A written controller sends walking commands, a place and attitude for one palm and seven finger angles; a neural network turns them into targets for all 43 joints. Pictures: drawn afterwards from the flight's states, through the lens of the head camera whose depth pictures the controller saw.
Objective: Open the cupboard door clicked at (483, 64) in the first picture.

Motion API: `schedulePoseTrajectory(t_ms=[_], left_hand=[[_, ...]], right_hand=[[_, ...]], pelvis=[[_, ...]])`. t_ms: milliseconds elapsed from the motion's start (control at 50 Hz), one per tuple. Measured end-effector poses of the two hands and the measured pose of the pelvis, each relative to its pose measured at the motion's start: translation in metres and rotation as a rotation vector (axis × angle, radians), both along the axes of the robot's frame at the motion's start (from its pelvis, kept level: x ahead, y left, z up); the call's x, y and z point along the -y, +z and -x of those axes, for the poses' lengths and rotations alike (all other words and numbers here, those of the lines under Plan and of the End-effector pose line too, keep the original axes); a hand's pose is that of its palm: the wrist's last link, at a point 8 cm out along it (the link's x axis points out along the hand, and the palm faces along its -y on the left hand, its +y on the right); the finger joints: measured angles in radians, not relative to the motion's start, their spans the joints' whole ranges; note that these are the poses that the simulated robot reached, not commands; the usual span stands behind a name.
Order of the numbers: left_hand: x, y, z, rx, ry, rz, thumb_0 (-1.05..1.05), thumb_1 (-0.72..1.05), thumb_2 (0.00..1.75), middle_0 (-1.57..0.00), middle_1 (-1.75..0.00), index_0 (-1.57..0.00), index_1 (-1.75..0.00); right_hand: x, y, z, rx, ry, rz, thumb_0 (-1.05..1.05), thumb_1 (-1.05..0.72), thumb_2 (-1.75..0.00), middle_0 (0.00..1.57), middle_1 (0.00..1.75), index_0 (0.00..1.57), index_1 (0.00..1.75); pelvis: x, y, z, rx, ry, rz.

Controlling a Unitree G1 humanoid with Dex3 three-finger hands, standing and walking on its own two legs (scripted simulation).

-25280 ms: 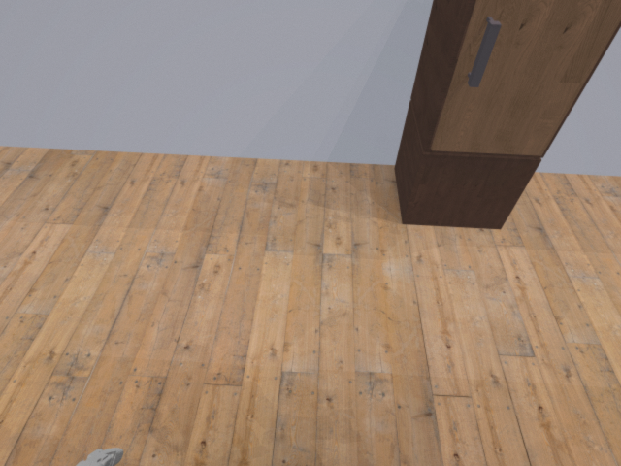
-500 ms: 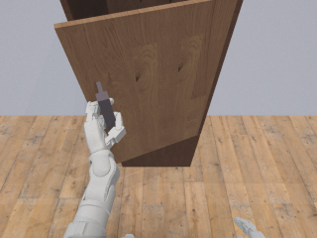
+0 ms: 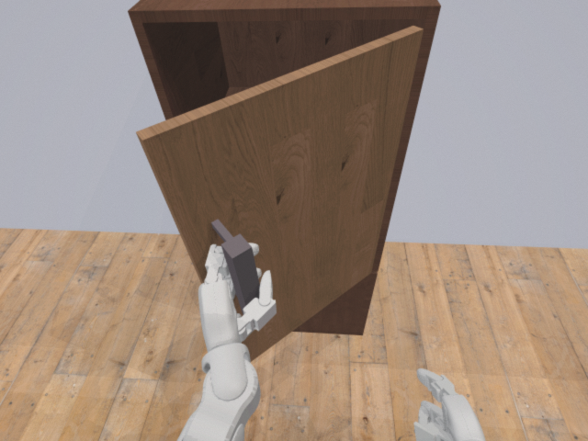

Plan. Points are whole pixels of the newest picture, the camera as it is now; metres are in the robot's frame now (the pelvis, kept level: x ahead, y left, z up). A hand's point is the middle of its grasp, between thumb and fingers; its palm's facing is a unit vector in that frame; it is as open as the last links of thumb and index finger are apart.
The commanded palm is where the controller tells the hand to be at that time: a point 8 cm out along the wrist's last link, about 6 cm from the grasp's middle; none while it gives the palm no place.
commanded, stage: open thumb and fingers to let go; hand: left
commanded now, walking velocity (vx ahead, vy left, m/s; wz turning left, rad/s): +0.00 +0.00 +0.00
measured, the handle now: (237, 274) +0.33 +0.09 +0.06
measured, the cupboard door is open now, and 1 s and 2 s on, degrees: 42 40 41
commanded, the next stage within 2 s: slide the hand sideways off the handle in 0.76 s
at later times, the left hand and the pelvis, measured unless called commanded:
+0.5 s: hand (252, 301) +0.29 +0.07 +0.07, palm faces +0.33 -0.94 +0.00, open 13.1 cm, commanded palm +0.25 +0.11 +0.06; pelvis -0.02 +0.00 +0.00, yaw +0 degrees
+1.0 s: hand (247, 317) +0.27 +0.07 +0.06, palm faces -0.06 -0.99 -0.08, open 16.1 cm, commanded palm +0.25 +0.11 +0.06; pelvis -0.03 +0.03 -0.01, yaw -1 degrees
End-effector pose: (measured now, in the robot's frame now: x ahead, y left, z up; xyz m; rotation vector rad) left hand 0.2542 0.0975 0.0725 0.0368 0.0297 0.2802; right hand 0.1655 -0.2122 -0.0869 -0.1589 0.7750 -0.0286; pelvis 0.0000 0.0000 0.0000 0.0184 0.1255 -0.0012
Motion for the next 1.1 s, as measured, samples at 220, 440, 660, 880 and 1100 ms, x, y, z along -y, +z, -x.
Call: schedulePoseTrajectory(t_ms=[220, 440, 660, 880, 1100], left_hand=[[-0.010, -0.004, 0.003, 0.004, 0.080, 0.014, 0.00, 0.37, 0.67, -0.35, -1.30, -0.35, -1.30], [-0.012, -0.006, 0.008, 0.033, 0.057, 0.025, 0.00, -0.23, 0.42, -0.31, -1.22, -0.31, -1.22], [-0.014, -0.007, 0.001, 0.037, 0.025, 0.019, -0.01, -0.47, 0.31, -0.26, -0.90, -0.26, -0.90], [-0.011, -0.007, -0.001, 0.033, -0.016, 0.015, -0.01, -0.49, 0.30, -0.28, -0.53, -0.26, -0.54], [-0.036, -0.008, 0.010, 0.044, -0.456, 0.036, -0.01, -0.50, 0.30, -0.18, -0.35, -0.11, -0.36]], right_hand=[[0.018, -0.013, 0.020, -0.060, -0.018, 0.020, 0.01, -0.91, -0.90, 0.20, 0.29, 0.19, 0.30], [0.015, -0.016, 0.031, -0.055, -0.035, 0.028, 0.02, -0.91, -0.90, 0.20, 0.29, 0.19, 0.30], [-0.004, -0.013, 0.031, -0.044, -0.032, 0.024, 0.01, -0.91, -0.90, 0.20, 0.29, 0.20, 0.30], [-0.023, -0.010, 0.028, -0.024, -0.014, 0.010, 0.01, -0.91, -0.90, 0.20, 0.29, 0.20, 0.30], [-0.020, -0.007, 0.046, -0.007, -0.056, 0.015, 0.01, -0.91, -0.90, 0.21, 0.29, 0.20, 0.30]], pelvis=[[0.008, -0.001, 0.007, -0.015, 0.003, -0.013], [0.002, -0.005, 0.015, -0.015, -0.001, -0.009], [-0.012, -0.005, 0.018, -0.019, -0.010, 0.003], [-0.023, -0.007, 0.023, -0.010, -0.014, 0.015], [-0.034, -0.006, 0.028, 0.005, -0.017, 0.021]])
